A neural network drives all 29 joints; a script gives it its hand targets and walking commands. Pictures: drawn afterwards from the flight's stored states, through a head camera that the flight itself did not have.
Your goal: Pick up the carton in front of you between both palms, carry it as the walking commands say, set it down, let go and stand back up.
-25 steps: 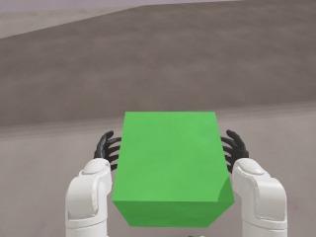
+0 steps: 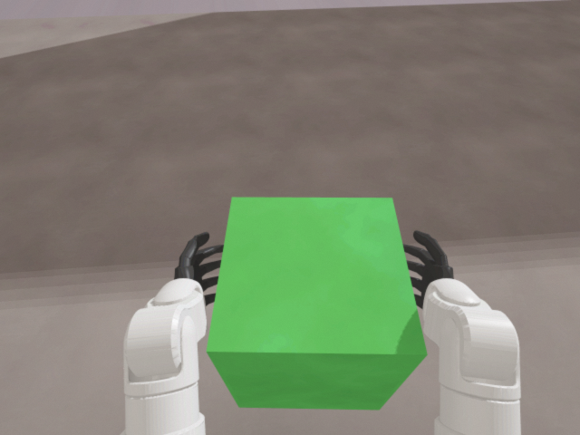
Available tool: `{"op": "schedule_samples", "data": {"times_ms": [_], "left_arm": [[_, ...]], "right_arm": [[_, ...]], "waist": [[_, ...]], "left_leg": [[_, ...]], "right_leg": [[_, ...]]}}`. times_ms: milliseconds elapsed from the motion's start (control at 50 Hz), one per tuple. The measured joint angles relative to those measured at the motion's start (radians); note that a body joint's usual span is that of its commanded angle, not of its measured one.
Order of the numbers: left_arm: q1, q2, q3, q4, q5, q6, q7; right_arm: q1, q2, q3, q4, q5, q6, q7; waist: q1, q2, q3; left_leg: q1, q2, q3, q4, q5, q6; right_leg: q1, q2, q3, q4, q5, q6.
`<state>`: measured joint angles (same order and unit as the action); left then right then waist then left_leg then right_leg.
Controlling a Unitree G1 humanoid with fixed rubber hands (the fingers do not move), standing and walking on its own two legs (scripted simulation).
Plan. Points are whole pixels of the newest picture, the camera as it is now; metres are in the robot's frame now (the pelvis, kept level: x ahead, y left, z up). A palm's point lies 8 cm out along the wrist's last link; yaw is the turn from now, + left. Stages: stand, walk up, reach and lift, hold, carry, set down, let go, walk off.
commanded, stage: carry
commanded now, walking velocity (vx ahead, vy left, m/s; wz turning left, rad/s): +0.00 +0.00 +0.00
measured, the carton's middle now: (310, 310) +0.28 +0.00 +0.02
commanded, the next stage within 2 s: none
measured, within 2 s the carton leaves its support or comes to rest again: neither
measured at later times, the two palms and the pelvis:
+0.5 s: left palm (221, 220) +0.37 +0.13 +0.10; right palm (436, 225) +0.37 -0.17 +0.10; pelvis +0.11 -0.02 +0.01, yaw -1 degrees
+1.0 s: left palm (241, 238) +0.37 +0.10 +0.06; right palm (445, 245) +0.36 -0.20 +0.06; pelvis +0.10 -0.04 +0.00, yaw -1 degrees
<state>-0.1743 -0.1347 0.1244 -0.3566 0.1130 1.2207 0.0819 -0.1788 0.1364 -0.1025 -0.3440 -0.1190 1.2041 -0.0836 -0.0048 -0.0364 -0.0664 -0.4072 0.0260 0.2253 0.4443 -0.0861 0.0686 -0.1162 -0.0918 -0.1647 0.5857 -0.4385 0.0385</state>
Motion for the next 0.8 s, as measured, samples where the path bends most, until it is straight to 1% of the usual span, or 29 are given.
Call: {"op": "schedule_samples", "data": {"times_ms": [20, 40, 60, 80, 100, 120, 140, 200, 260, 340, 440, 520, 580, 600, 640, 680, 700, 760, 800], "left_arm": [[0.0, 0.0, 0.005, 0.013, 0.004, 0.001, 0.001], [0.001, 0.0, 0.008, 0.025, 0.008, 0.002, 0.002], [0.004, 0.001, 0.007, 0.034, 0.01, 0.002, 0.002], [0.006, 0.001, 0.005, 0.039, 0.011, 0.001, 0.002], [0.008, 0.001, 0.003, 0.04, 0.011, 0.0, 0.002], [0.01, 0.001, -0.001, 0.036, 0.011, -0.002, 0.002], [0.015, 0.001, -0.006, 0.031, 0.009, -0.004, 0.003], [0.021, 0.002, -0.017, 0.004, 0.006, -0.004, 0.006], [0.009, 0.0, -0.017, -0.009, 0.003, -0.008, 0.007], [0.01, 0.0, -0.016, 0.013, 0.002, -0.01, 0.006], [0.021, 0.002, -0.017, 0.029, 0.003, 0.002, 0.006], [0.018, 0.001, -0.017, 0.029, 0.001, 0.001, 0.006], [0.018, 0.002, -0.013, 0.029, 0.001, 0.001, 0.006], [0.021, 0.002, -0.012, 0.029, 0.001, 0.001, 0.006], [0.026, 0.003, -0.009, 0.029, 0.002, 0.001, 0.004], [0.024, 0.003, -0.007, 0.035, 0.004, -0.007, 0.002], [0.023, 0.002, -0.008, 0.041, 0.005, -0.015, 0.0], [0.032, 0.002, -0.023, 0.069, 0.008, -0.042, -0.006], [0.043, 0.004, -0.03, 0.09, 0.011, -0.061, -0.009]], "right_arm": [[-0.006, 0.001, 0.0, 0.026, 0.0, -0.005, 0.0], [-0.009, 0.002, -0.001, 0.046, -0.001, -0.007, 0.001], [-0.007, 0.002, -0.002, 0.057, -0.001, -0.008, 0.001], [-0.004, 0.001, -0.002, 0.061, -0.001, -0.008, 0.001], [0.0, 0.001, -0.002, 0.059, 0.0, -0.009, 0.001], [0.005, 0.0, -0.001, 0.053, 0.001, -0.011, 0.001], [0.013, -0.002, 0.0, 0.044, 0.003, -0.014, 0.001], [0.022, -0.003, 0.001, 0.015, 0.01, -0.015, 0.001], [0.014, -0.002, -0.004, -0.008, 0.01, -0.015, 0.001], [0.016, -0.002, -0.006, 0.007, 0.006, -0.011, 0.001], [0.021, -0.003, -0.002, 0.023, 0.001, 0.005, 0.001], [0.018, -0.003, -0.004, 0.018, -0.001, 0.01, 0.001], [0.014, -0.002, -0.002, 0.023, -0.002, 0.009, 0.001], [0.015, -0.002, 0.0, 0.027, -0.002, 0.008, 0.001], [0.015, -0.002, 0.004, 0.036, -0.002, 0.005, 0.001], [0.012, -0.002, 0.004, 0.042, -0.003, -0.003, 0.001], [0.013, -0.002, 0.002, 0.044, -0.004, -0.009, 0.002], [0.035, -0.005, -0.002, 0.045, -0.008, -0.026, 0.006], [0.048, -0.006, 0.0, 0.06, -0.012, -0.041, 0.009]], "waist": [[-0.001, -0.007, 0.001], [-0.001, -0.008, 0.005], [-0.001, -0.006, 0.009], [0.0, -0.003, 0.014], [0.0, -0.001, 0.021], [-0.001, -0.001, 0.027], [-0.002, -0.001, 0.028], [0.001, 0.007, 0.011], [0.001, 0.019, -0.011], [0.001, 0.026, -0.041], [0.004, 0.03, -0.055], [0.006, 0.029, -0.051], [0.003, 0.025, -0.047], [0.002, 0.023, -0.049], [0.005, 0.023, -0.054], [0.007, 0.027, -0.053], [0.009, 0.029, -0.05], [0.011, 0.033, -0.043], [0.007, 0.031, -0.039]], "left_leg": [[0.006, -0.001, 0.005, 0.007, -0.023, 0.009], [0.016, 0.002, 0.007, 0.001, -0.026, -0.003], [0.028, 0.004, 0.007, -0.009, -0.029, -0.007], [0.04, 0.006, 0.006, -0.018, -0.035, -0.005], [0.051, 0.007, 0.006, -0.024, -0.041, -0.005], [0.061, 0.006, 0.005, -0.023, -0.05, -0.007], [0.07, 0.003, 0.002, -0.019, -0.061, -0.01], [0.078, 0.007, 0.002, 0.007, -0.101, -0.021], [0.068, 0.016, -0.001, 0.045, -0.13, -0.028], [0.065, 0.026, -0.005, 0.083, -0.127, -0.037], [0.082, 0.035, -0.009, 0.093, -0.107, -0.052], [0.121, 0.034, -0.011, 0.043, -0.116, -0.065], [0.142, 0.031, -0.011, 0.012, -0.111, -0.06], [0.142, 0.032, -0.012, 0.012, -0.106, -0.058], [0.134, 0.036, -0.012, 0.025, -0.099, -0.056], [0.11, 0.044, -0.014, 0.061, -0.1, -0.06], [0.098, 0.049, -0.015, 0.083, -0.104, -0.064], [0.111, 0.048, -0.025, 0.072, -0.132, -0.077], [0.143, 0.042, -0.023, 0.021, -0.161, -0.082]], "right_leg": [[-0.029, 0.002, 0.026, 0.052, -0.033, 0.006], [-0.052, 0.009, 0.045, 0.069, -0.065, 0.007], [-0.067, 0.015, 0.055, 0.049, -0.081, 0.006], [-0.074, 0.019, 0.058, 0.0, -0.068, 0.004], [-0.076, 0.02, 0.058, -0.065, -0.017, 0.003], [-0.071, 0.017, 0.054, -0.109, 0.077, 0.0], [-0.058, 0.013, 0.049, -0.126, 0.139, -0.002], [-0.035, 0.014, 0.047, -0.128, 0.089, -0.007], [-0.038, 0.017, 0.047, -0.103, 0.06, -0.003], [-0.039, 0.021, 0.045, -0.071, 0.078, 0.001], [0.004, 0.031, 0.042, -0.115, 0.104, -0.001], [0.007, 0.035, 0.04, -0.099, 0.112, -0.008], [-0.008, 0.033, 0.04, -0.055, 0.12, -0.005], [0.001, 0.034, 0.039, -0.068, 0.119, -0.003], [0.041, 0.041, 0.037, -0.148, 0.113, -0.002], [0.068, 0.05, 0.035, -0.215, 0.108, -0.013], [0.069, 0.053, 0.034, -0.222, 0.103, -0.021], [0.061, 0.057, 0.031, -0.191, 0.076, -0.044], [0.039, 0.053, 0.032, -0.138, 0.06, -0.045]]}}
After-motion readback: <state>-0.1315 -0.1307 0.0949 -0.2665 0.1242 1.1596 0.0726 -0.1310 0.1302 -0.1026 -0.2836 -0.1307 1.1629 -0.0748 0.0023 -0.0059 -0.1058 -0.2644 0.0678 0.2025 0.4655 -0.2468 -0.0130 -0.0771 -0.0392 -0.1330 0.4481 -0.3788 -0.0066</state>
